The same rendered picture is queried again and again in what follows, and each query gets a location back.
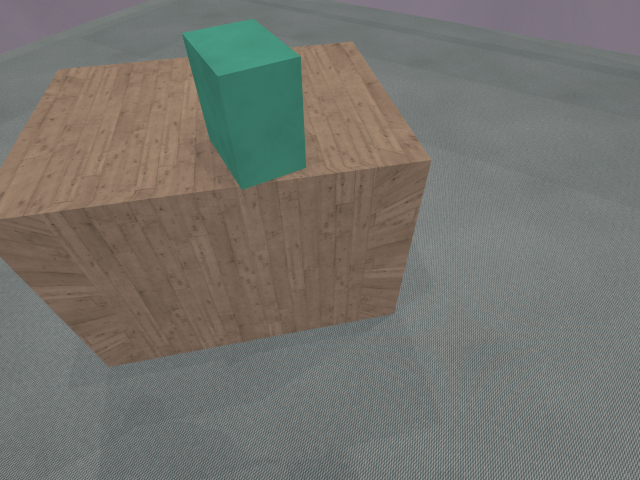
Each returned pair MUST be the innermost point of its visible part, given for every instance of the pedestal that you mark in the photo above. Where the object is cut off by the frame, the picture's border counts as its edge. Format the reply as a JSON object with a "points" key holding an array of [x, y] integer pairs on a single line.
{"points": [[119, 213]]}

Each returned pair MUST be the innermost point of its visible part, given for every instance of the carton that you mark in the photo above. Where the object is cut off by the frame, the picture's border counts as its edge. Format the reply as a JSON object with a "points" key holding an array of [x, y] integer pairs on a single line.
{"points": [[249, 85]]}

